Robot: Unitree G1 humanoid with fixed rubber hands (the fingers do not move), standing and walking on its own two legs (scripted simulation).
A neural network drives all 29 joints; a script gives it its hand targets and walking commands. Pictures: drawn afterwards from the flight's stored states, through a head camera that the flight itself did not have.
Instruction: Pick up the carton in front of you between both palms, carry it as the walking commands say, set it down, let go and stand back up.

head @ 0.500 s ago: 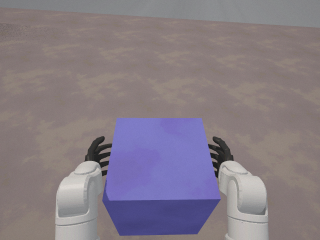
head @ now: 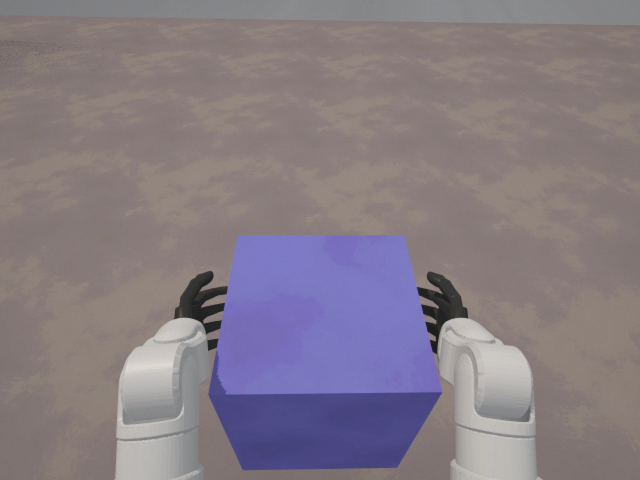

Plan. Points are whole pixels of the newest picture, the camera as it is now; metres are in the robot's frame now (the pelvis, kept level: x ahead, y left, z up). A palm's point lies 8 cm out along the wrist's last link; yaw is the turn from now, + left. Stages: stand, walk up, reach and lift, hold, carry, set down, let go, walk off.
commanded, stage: carry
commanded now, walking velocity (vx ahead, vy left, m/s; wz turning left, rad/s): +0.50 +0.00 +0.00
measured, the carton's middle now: (320, 356) +0.27 +0.00 +0.02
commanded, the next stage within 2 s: none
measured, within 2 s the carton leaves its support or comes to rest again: neither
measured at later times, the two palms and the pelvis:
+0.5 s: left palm (213, 187) +0.56 +0.17 +0.08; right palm (388, 183) +0.55 -0.13 +0.09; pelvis +0.29 +0.03 +0.01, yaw -2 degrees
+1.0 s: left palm (234, 142) +0.68 +0.15 +0.10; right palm (391, 142) +0.68 -0.15 +0.10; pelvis +0.41 +0.00 +0.01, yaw -1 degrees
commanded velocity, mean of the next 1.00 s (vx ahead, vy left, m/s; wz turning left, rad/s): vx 0.11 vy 0.00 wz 0.00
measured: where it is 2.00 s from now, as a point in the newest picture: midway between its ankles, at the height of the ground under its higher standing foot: (317, 463)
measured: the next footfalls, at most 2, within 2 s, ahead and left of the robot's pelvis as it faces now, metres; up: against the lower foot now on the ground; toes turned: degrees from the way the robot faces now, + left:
left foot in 0.40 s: +0.42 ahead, +0.12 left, +0.00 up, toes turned -10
right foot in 0.66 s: +0.40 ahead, -0.11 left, +0.00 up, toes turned +3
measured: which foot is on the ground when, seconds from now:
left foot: up 0.00-0.38, down 0.40-1.00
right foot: down 0.00-0.42, up 0.44-0.64, down 0.66-1.00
